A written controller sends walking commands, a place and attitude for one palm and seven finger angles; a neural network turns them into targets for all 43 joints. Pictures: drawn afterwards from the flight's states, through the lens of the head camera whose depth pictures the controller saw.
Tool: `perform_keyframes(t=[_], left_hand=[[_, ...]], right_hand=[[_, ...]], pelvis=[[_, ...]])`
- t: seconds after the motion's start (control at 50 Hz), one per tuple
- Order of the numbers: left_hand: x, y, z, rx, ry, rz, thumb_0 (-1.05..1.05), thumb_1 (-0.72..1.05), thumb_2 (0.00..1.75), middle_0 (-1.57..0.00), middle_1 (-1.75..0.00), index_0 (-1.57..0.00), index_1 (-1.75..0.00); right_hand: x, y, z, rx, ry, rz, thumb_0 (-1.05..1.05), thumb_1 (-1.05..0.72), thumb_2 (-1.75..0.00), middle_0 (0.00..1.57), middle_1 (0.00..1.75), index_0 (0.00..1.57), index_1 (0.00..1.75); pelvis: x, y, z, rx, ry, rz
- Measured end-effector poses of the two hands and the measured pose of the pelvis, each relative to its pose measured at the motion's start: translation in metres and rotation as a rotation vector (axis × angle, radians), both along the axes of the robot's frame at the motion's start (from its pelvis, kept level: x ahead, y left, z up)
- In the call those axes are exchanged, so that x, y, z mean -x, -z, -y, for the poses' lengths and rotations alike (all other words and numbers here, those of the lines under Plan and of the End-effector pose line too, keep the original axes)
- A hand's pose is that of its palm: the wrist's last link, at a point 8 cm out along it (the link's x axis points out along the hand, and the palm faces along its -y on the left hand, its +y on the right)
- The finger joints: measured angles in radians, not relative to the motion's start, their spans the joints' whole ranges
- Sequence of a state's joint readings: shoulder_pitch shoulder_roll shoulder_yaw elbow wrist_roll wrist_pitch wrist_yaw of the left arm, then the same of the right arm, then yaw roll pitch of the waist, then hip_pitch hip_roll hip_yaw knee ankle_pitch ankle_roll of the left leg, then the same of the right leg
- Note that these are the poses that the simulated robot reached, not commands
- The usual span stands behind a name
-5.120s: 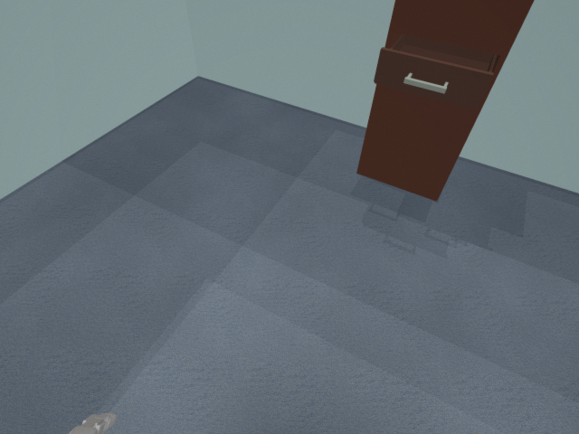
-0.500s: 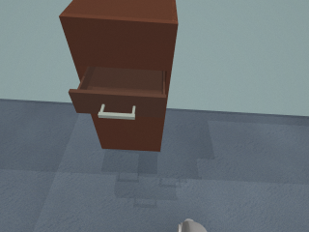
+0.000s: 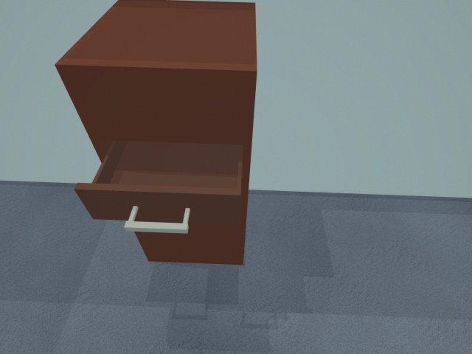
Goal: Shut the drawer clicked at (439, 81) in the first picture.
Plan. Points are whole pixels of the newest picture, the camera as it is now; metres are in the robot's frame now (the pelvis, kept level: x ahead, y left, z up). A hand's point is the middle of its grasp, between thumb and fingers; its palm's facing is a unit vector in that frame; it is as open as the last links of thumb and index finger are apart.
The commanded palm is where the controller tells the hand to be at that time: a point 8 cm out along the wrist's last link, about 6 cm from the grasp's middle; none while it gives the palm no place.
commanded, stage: come to a stop and stand still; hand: left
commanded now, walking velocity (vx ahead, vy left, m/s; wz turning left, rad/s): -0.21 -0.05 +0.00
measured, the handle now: (158, 219) +0.42 +0.22 -0.10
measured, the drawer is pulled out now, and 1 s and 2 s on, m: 0.17 0.17 0.17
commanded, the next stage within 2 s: look again from close up in 1.92 s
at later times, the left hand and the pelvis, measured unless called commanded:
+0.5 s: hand out of the picture -0.01 +0.15 -0.16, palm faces +0.03 -0.96 -0.28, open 7.4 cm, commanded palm none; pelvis -0.04 -0.04 +0.00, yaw -1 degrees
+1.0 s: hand out of the picture -0.08 +0.11 -0.17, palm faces +0.05 -0.98 -0.18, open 7.4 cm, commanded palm none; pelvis -0.08 -0.06 +0.01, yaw -1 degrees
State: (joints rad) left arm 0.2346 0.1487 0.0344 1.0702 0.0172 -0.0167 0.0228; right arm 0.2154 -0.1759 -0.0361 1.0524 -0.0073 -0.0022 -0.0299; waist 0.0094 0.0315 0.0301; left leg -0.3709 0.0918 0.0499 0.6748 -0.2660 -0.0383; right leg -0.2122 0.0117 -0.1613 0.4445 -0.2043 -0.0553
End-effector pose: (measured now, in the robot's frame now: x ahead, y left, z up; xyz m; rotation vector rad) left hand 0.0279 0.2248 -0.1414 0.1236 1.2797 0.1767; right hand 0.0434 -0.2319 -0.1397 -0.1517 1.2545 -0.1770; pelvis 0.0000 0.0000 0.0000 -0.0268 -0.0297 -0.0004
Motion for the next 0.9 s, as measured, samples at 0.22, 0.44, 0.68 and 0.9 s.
perform_keyframes(t=[0.22,0.44,0.68,0.9], left_hand=[[0.023,0.011,-0.012,0.017,-0.028,-0.129,0.00,0.91,0.89,-0.20,-0.30,-0.20,-0.30],[0.040,-0.007,0.010,-0.096,0.018,-0.077,0.00,0.91,0.89,-0.20,-0.30,-0.20,-0.30],[0.055,-0.004,0.056,-0.034,0.016,-0.037,0.01,0.93,0.89,-0.20,-0.30,-0.20,-0.30],[0.096,-0.002,0.065,0.004,-0.012,-0.087,0.01,0.92,0.89,-0.20,-0.30,-0.20,-0.30]], right_hand=[[-0.031,-0.006,-0.017,0.022,-0.037,0.016,0.01,-0.93,-0.90,0.20,0.30,0.20,0.30],[0.008,0.019,0.028,-0.054,0.021,0.022,0.01,-0.91,-0.90,0.20,0.30,0.20,0.30],[0.083,0.012,0.058,-0.029,0.038,-0.113,0.01,-0.91,-0.90,0.20,0.30,0.20,0.30],[0.132,0.005,0.046,-0.041,0.019,-0.179,0.01,-0.91,-0.90,0.20,0.30,0.20,0.30]], pelvis=[[-0.002,0.001,-0.010,-0.029,0.020,-0.011],[0.034,0.009,0.033,-0.042,0.027,-0.005],[0.053,0.002,0.060,-0.022,0.001,-0.023],[0.075,-0.006,0.064,-0.026,0.006,0.011]])
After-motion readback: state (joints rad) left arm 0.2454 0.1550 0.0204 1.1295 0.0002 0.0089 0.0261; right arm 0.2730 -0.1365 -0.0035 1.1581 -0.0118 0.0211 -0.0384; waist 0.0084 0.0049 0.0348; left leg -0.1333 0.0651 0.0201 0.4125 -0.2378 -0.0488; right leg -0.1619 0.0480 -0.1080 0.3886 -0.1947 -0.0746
